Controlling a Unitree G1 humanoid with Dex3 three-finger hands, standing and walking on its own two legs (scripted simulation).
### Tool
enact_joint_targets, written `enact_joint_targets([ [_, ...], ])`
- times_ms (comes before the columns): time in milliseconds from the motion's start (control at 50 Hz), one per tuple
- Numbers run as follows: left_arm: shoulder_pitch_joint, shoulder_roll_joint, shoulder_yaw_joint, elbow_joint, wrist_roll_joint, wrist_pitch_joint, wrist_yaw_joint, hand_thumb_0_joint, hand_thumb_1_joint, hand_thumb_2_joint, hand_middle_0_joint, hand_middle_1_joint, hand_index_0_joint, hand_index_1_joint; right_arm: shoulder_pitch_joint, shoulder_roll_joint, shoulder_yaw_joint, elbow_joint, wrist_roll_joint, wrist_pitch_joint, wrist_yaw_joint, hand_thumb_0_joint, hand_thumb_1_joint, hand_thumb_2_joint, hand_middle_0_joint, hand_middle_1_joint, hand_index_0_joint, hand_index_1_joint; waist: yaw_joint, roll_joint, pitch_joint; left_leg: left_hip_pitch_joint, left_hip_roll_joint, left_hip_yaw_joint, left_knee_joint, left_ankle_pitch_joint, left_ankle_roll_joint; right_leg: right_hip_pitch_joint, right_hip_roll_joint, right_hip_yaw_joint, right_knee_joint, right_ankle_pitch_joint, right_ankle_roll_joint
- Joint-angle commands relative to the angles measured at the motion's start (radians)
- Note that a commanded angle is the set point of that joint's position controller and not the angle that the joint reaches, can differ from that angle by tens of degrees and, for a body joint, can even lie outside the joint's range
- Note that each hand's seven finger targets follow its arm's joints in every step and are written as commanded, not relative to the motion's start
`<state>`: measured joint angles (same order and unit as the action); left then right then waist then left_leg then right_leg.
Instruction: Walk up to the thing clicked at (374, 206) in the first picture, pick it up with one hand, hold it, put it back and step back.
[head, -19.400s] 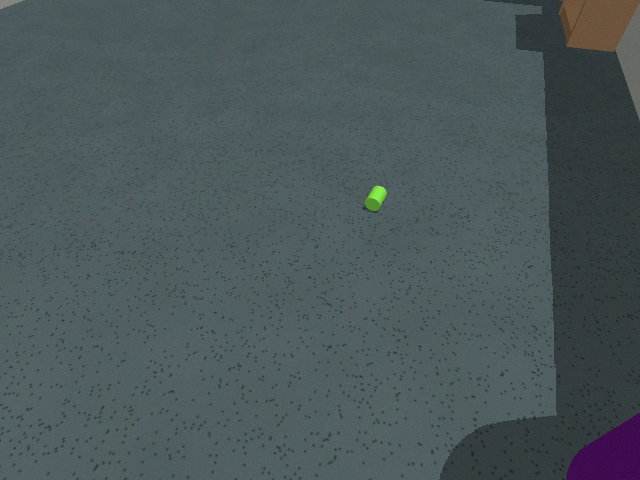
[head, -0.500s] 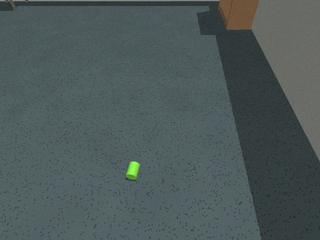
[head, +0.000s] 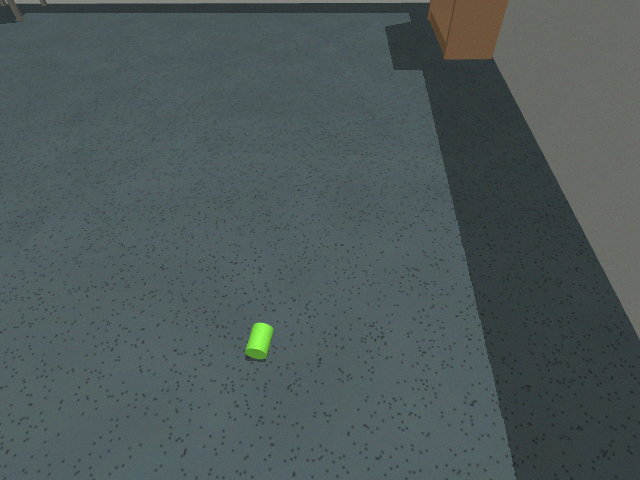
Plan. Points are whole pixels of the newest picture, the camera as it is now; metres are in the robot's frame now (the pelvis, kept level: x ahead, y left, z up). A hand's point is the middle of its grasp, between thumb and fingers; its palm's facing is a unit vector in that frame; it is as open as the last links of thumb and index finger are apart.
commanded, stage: stand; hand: left
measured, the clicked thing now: (259, 340) +0.71 +0.25 -0.74
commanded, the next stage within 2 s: walk up in 0.08 s
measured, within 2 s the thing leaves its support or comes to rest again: neither
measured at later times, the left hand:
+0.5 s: hand out of the picture +0.10 +0.34 -0.17, palm faces +0.00 -0.94 -0.33, open 7.4 cm
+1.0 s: hand (181, 376) +0.32 +0.25 -0.14, palm faces -0.06 -0.92 -0.38, open 7.4 cm
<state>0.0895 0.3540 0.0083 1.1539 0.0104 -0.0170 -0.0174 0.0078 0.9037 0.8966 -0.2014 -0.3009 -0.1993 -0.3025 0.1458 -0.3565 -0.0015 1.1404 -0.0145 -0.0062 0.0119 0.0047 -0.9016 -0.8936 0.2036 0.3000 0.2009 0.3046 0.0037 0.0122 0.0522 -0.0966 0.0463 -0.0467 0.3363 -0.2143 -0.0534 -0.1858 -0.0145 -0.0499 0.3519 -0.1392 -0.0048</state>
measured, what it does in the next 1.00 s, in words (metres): walks ahead: left foot, then right foot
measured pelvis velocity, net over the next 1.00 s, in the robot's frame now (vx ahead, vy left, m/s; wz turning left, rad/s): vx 0.24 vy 0.00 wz -0.07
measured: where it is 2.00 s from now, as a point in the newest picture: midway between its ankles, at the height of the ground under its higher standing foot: outside the picture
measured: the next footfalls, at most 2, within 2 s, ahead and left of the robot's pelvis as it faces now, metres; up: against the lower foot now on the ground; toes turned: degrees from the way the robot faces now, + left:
left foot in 0.34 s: +0.12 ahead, +0.18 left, +0.00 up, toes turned +4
right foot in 0.76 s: +0.30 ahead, -0.11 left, +0.00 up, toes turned -5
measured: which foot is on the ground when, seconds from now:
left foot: down 0.00-0.14, up 0.16-0.32, down 0.34-0.80, up 0.82-1.00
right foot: down 0.00-0.34, up 0.36-0.74, down 0.76-1.00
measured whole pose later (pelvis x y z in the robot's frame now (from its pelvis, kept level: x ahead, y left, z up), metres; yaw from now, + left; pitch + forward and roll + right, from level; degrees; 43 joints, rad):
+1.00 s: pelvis +0.24 +0.00 -0.01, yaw -4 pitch -2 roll +1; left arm 0.26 0.35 0.04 0.85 0.00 -0.06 -0.03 0.01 0.90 0.90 -0.20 -0.30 -0.20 -0.30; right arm 0.27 -0.41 -0.04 0.84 0.00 -0.04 0.01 0.01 -0.90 -0.89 0.20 0.30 0.20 0.30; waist 0.02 0.04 0.11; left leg -0.44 0.03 -0.02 1.05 -0.41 0.02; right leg -0.25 -0.02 -0.02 0.54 -0.25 -0.03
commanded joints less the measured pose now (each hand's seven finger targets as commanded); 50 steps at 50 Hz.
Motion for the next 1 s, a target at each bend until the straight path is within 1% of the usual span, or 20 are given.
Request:
enact_joint_targets([
  [0, -0.048, 0.226, 0.036, -0.067, -0.005, -0.024, 0.016, 0.000, 0.900, 0.900, -0.200, -0.300, -0.200, -0.300, -0.029, -0.206, -0.036, -0.065, 0.003, -0.023, -0.015, 0.000, -0.900, -0.900, 0.200, 0.300, 0.200, 0.300, -0.002, -0.018, -0.108, -0.051, 0.079, -0.051, -0.056, 0.118, 0.060, 0.126, -0.124, 0.120, -0.045, 0.108, -0.018],
  [40, -0.046, 0.224, 0.035, -0.065, -0.008, -0.021, 0.016, 0.000, 0.900, 0.900, -0.200, -0.300, -0.200, -0.300, -0.031, -0.208, -0.034, -0.061, 0.004, -0.024, -0.017, 0.000, -0.900, -0.900, 0.200, 0.300, 0.200, 0.300, 0.001, 0.000, -0.106, -0.041, 0.080, -0.050, -0.059, 0.141, 0.058, 0.122, -0.124, 0.115, -0.038, 0.132, -0.021],
  [80, 0.085, 0.284, 0.100, -0.099, 0.019, -0.024, -0.008, 0.000, 0.900, 0.900, -0.200, -0.300, -0.200, -0.300, 0.020, -0.266, -0.082, -0.118, -0.019, -0.034, 0.006, 0.000, -0.900, -0.900, 0.200, 0.300, 0.200, 0.300, 0.038, -0.037, -0.111, -0.205, 0.018, -0.026, 0.080, -0.437, 0.130, 0.170, -0.104, 0.175, -0.018, -0.562, -0.086],
  [120, 0.127, 0.330, 0.129, -0.111, 0.027, -0.024, -0.012, 0.000, 0.900, 0.900, -0.200, -0.300, -0.200, -0.300, -0.030, -0.233, -0.082, -0.152, -0.027, -0.025, 0.014, 0.000, -0.900, -0.900, 0.200, 0.300, 0.200, 0.300, 0.073, -0.190, 0.018, -0.413, -0.042, 0.088, 0.371, -0.333, 0.094, 0.154, -0.293, 0.415, -0.217, -0.741, -0.170],
  [160, 0.102, 0.340, 0.142, -0.159, 0.027, -0.032, -0.009, 0.000, 0.900, 0.900, -0.200, -0.300, -0.200, -0.300, -0.015, -0.230, -0.091, -0.174, -0.026, -0.032, 0.018, 0.000, -0.900, -0.900, 0.200, 0.300, 0.200, 0.300, 0.067, -0.143, 0.096, -0.489, 0.059, 0.002, 0.433, -0.267, 0.086, 0.132, -0.382, 0.460, -0.221, -0.550, -0.256],
  [220, 0.109, 0.302, 0.135, -0.182, 0.033, -0.035, -0.016, 0.000, 0.900, 0.900, -0.200, -0.300, -0.200, -0.300, 0.009, -0.218, -0.104, -0.193, -0.026, -0.056, 0.034, 0.000, -0.900, -0.900, 0.200, 0.300, 0.200, 0.300, 0.046, -0.135, 0.050, -0.366, 0.050, 0.020, 0.334, -0.283, 0.095, 0.098, -0.275, 0.311, -0.181, -0.403, -0.214],
  [300, -0.063, 0.236, 0.111, -0.282, 0.023, -0.010, -0.033, 0.000, 0.900, 0.900, -0.200, -0.300, -0.200, -0.300, 0.383, -0.229, -0.151, -0.102, -0.032, -0.060, 0.023, 0.000, -0.900, -0.900, 0.200, 0.300, 0.200, 0.300, -0.161, -0.005, -0.047, 0.245, -0.025, 0.099, 0.115, -0.005, 0.074, -0.371, -0.087, 0.061, 0.192, -0.494, -0.093],
  [320, -0.033, 0.161, 0.089, -0.305, 0.019, -0.003, -0.032, 0.000, 0.900, 0.900, -0.200, -0.300, -0.200, -0.300, 0.463, -0.308, -0.174, -0.093, -0.046, -0.060, 0.009, 0.000, -0.900, -0.900, 0.200, 0.300, 0.200, 0.300, -0.196, 0.253, -0.033, 0.292, 0.119, -0.157, -0.059, -0.278, 0.090, -0.548, 0.063, -0.008, 0.509, -0.561, -0.064],
  [340, 0.021, 0.152, 0.082, -0.310, 0.013, 0.006, -0.025, 0.000, 0.900, 0.900, -0.200, -0.300, -0.200, -0.300, 0.354, -0.369, -0.179, -0.156, -0.056, -0.066, -0.004, 0.000, -0.900, -0.900, 0.200, 0.300, 0.200, 0.300, -0.136, 0.263, 0.010, 0.144, 0.317, -0.521, -0.208, -0.568, 0.141, -0.618, 0.108, 0.113, 0.712, -0.460, -0.038],
  [360, 0.057, 0.236, 0.100, -0.288, 0.015, 0.009, -0.020, 0.000, 0.900, 0.900, -0.200, -0.300, -0.200, -0.300, 0.198, -0.409, -0.181, -0.213, -0.038, -0.069, -0.009, 0.000, -0.900, -0.900, 0.200, 0.300, 0.200, 0.300, -0.083, 0.130, 0.058, -0.049, 0.365, -0.566, -0.250, -0.665, 0.193, -0.518, 0.034, 0.226, 0.729, -0.359, -0.045],
  [420, 0.202, 0.276, 0.114, -0.225, 0.000, 0.004, -0.032, 0.000, 0.900, 0.900, -0.200, -0.300, -0.200, -0.300, 0.068, -0.332, -0.149, -0.270, -0.022, -0.082, -0.001, 0.000, -0.900, -0.900, 0.200, 0.300, 0.200, 0.300, 0.021, 0.124, 0.082, -0.066, 0.274, -0.318, -0.196, -0.520, 0.233, -0.431, -0.035, 0.204, 0.693, -0.229, -0.026],
  [460, 0.227, 0.271, 0.115, -0.209, 0.008, 0.000, -0.040, 0.000, 0.900, 0.900, -0.200, -0.300, -0.200, -0.300, 0.106, -0.300, -0.145, -0.280, -0.014, -0.094, 0.002, 0.000, -0.900, -0.900, 0.200, 0.300, 0.200, 0.300, -0.001, 0.129, 0.071, -0.033, 0.232, -0.183, -0.167, -0.327, 0.220, -0.417, -0.042, 0.175, 0.631, -0.159, -0.011],
  [660, 0.089, 0.225, 0.101, -0.306, 0.013, -0.018, -0.069, 0.000, 0.900, 0.900, -0.200, -0.300, -0.200, -0.300, 0.172, -0.313, -0.139, -0.332, -0.008, -0.089, 0.008, 0.000, -0.900, -0.900, 0.200, 0.300, 0.200, 0.300, -0.032, 0.120, 0.080, -0.093, 0.200, 0.017, -0.064, -0.064, 0.233, -0.202, -0.052, 0.025, 0.285, -0.069, -0.012],
  [740, 0.276, 0.253, 0.123, -0.262, 0.010, -0.043, -0.042, 0.000, 0.900, 0.900, -0.200, -0.300, -0.200, -0.300, 0.205, -0.259, -0.113, -0.356, 0.000, -0.072, 0.001, 0.000, -0.900, -0.900, 0.200, 0.300, 0.200, 0.300, 0.058, -0.045, -0.057, -0.121, 0.116, 0.108, 0.362, 0.263, 0.177, 0.125, 0.013, -0.012, 0.141, -0.056, -0.047],
  [760, 0.372, 0.315, 0.149, -0.255, 0.013, -0.053, -0.028, 0.000, 0.900, 0.900, -0.200, -0.300, -0.200, -0.300, 0.256, -0.210, -0.095, -0.368, 0.006, -0.073, -0.002, 0.000, -0.900, -0.900, 0.200, 0.300, 0.200, 0.300, 0.096, -0.211, -0.132, -0.228, 0.054, 0.131, 0.617, 0.145, 0.139, 0.253, -0.088, 0.161, 0.096, -0.083, -0.088],
  [780, 0.378, 0.382, 0.158, -0.281, 0.009, -0.059, -0.018, 0.000, 0.900, 0.900, -0.200, -0.300, -0.200, -0.300, 0.287, -0.159, -0.076, -0.392, 0.017, -0.070, 0.001, 0.000, -0.900, -0.900, 0.200, 0.300, 0.200, 0.300, 0.074, -0.371, -0.146, -0.458, -0.082, 0.126, 0.781, -0.304, 0.095, 0.350, -0.336, 0.595, -0.027, -0.087, -0.193],
  [800, 0.339, 0.411, 0.161, -0.290, -0.002, -0.054, -0.017, 0.000, 0.900, 0.900, -0.200, -0.300, -0.200, -0.300, 0.251, -0.258, -0.101, -0.368, 0.011, -0.058, -0.014, 0.000, -0.900, -0.900, 0.200, 0.300, 0.200, 0.300, 0.084, -0.281, -0.089, -0.465, -0.040, 0.044, 0.840, -0.379, 0.095, 0.238, -0.401, 0.709, -0.044, -0.085, -0.291],
  [820, 0.321, 0.382, 0.155, -0.305, -0.016, -0.048, -0.012, 0.000, 0.900, 0.900, -0.200, -0.300, -0.200, -0.300, 0.223, -0.282, -0.109, -0.360, 0.008, -0.059, -0.017, 0.000, -0.900, -0.900, 0.200, 0.300, 0.200, 0.300, 0.079, -0.218, -0.041, -0.462, -0.019, 0.002, 0.878, -0.361, 0.093, 0.170, -0.390, 0.659, -0.042, -0.018, -0.312],
  [880, 0.226, 0.286, 0.120, -0.340, -0.024, -0.051, 0.004, 0.000, 0.900, 0.900, -0.200, -0.300, -0.200, -0.300, 0.271, -0.223, -0.096, -0.326, 0.027, -0.048, -0.009, 0.000, -0.900, -0.900, 0.200, 0.300, 0.200, 0.300, 0.003, -0.163, -0.016, -0.390, 0.011, -0.020, 0.813, -0.230, 0.089, 0.048, -0.237, 0.287, 0.010, 0.234, -0.212],
  [980, 0.200, 0.244, 0.090, -0.371, 0.000, -0.057, 0.027, 0.000, 0.900, 0.900, -0.200, -0.300, -0.200, -0.300, 0.211, -0.174, -0.082, -0.332, 0.019, -0.034, -0.012, 0.000, -0.900, -0.900, 0.200, 0.300, 0.200, 0.300, 0.009, -0.140, -0.025, -0.311, -0.011, 0.031, 0.549, -0.142, 0.041, -0.019, -0.203, 0.126, 0.087, 0.649, -0.225],
])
